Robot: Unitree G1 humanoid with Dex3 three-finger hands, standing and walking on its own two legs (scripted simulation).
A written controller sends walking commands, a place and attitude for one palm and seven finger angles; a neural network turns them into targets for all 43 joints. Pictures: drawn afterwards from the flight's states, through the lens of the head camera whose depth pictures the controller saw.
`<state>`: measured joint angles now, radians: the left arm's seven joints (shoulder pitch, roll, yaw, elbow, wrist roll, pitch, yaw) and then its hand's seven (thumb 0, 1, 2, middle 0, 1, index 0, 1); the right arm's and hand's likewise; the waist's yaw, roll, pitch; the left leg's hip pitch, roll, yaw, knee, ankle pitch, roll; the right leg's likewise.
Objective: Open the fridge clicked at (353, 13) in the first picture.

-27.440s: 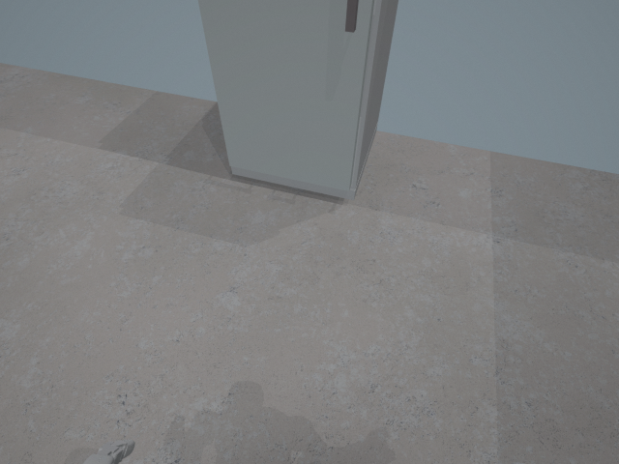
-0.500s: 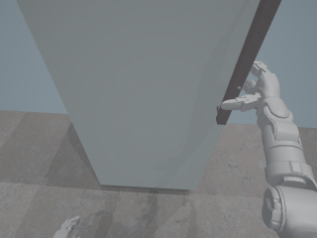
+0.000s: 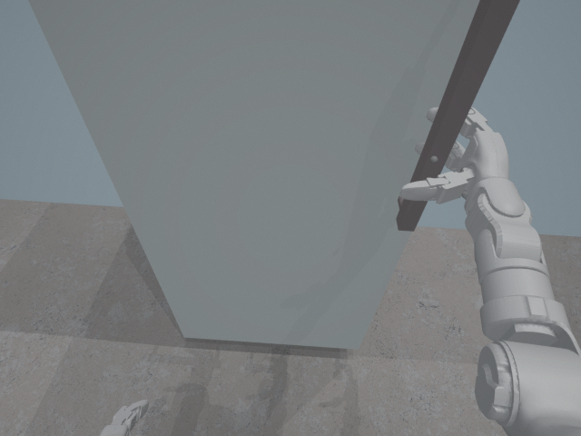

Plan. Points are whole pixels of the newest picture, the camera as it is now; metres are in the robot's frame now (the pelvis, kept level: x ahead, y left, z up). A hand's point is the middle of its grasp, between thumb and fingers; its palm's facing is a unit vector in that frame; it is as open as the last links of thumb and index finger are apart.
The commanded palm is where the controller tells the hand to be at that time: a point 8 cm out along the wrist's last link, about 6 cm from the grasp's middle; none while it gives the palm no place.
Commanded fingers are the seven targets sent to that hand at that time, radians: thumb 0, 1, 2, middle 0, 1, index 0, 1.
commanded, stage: slide the fingers in behind the handle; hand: right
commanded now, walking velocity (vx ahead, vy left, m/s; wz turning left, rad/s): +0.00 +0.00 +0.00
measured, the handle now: (444, 109) +0.50 -0.15 +0.23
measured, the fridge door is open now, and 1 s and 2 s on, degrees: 0 0 0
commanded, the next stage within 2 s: grip the handle and tug to test in 0.14 s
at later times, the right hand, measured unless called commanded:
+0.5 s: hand (435, 163) +0.44 -0.14 +0.18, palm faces +0.02 +1.00 +0.00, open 12.3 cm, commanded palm +0.41 -0.19 +0.19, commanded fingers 0.00 -0.15 -0.58 0.37 1.29 0.37 1.29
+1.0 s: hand (431, 162) +0.44 -0.14 +0.18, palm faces +0.01 +1.00 +0.01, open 6.7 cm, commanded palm +0.41 -0.19 +0.19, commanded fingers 0.00 -0.90 -0.90 0.45 1.40 0.45 1.40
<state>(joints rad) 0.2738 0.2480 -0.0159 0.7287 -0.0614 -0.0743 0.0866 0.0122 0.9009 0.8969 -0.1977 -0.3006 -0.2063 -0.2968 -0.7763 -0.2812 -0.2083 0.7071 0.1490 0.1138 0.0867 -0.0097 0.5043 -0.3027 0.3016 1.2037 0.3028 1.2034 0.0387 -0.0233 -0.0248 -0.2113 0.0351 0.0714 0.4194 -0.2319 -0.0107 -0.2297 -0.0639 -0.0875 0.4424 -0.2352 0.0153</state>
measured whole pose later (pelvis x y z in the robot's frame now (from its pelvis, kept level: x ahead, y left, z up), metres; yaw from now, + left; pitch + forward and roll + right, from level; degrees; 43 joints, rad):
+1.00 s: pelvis +0.00 +0.00 +0.00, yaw +0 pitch +1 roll +0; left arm 0.27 0.25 -0.02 0.74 -0.06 -0.06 0.09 0.01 0.90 0.90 -0.20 -0.30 -0.21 -0.30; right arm -0.75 -0.26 -0.20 0.67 0.15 0.15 0.08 0.01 -0.56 -0.79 0.32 1.35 0.34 1.35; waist 0.03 -0.02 -0.03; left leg -0.19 0.03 0.08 0.41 -0.23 -0.01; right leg -0.21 -0.06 -0.08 0.43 -0.23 0.02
